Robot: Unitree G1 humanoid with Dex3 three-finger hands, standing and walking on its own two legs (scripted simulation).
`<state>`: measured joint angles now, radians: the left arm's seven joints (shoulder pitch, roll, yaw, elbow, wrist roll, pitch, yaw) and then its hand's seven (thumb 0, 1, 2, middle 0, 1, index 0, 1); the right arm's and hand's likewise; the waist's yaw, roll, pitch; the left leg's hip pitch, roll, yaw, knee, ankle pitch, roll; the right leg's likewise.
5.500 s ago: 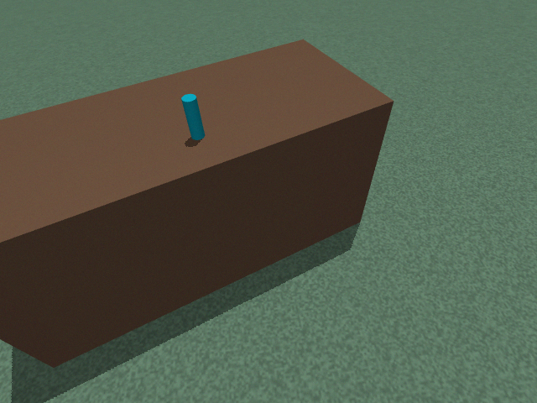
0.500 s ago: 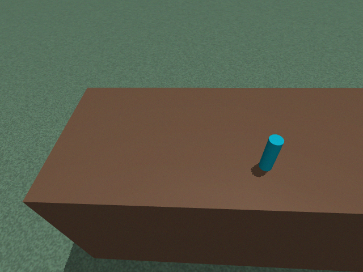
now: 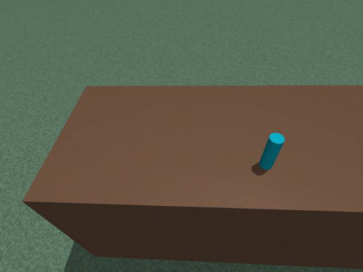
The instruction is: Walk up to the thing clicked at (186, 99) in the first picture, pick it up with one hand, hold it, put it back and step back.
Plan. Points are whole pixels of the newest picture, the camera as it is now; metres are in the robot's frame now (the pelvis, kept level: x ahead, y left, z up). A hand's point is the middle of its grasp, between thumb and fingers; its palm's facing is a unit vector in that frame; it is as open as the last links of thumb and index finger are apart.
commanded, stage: stand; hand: right
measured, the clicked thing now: (270, 152) +0.46 -0.22 -0.07
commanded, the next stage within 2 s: rise first in 0.22 s
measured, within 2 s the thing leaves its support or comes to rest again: neither
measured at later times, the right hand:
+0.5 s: hand out of the picture +0.15 -0.24 -0.14, palm faces +0.15 +0.94 -0.32, open 9.5 cm
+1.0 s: hand (326, 258) +0.18 -0.26 -0.05, palm faces +0.32 +0.87 -0.36, open 17.3 cm
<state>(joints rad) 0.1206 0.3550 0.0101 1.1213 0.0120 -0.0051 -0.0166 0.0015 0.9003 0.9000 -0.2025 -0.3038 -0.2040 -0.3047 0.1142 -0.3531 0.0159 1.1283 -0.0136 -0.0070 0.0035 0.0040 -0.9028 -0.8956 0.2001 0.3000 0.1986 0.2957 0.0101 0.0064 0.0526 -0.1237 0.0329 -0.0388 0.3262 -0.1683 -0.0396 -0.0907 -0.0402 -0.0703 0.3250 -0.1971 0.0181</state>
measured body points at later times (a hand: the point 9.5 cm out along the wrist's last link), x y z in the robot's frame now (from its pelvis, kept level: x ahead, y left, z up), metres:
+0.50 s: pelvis -0.01 +0.00 -0.01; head +0.04 +0.00 +0.44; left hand +0.14 +0.29 -0.12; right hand +0.14 -0.29 -0.12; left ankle +0.01 +0.14 -0.75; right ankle -0.01 -0.13 -0.75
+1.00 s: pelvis +0.01 +0.01 +0.00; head +0.02 +0.02 +0.45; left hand +0.20 +0.26 -0.09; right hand +0.16 -0.30 -0.03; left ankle +0.01 +0.15 -0.75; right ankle -0.01 -0.13 -0.75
